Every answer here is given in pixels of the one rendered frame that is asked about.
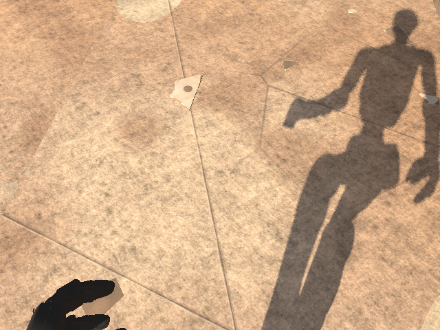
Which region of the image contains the robot left hand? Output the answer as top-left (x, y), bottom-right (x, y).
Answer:
top-left (26, 279), bottom-right (127, 330)

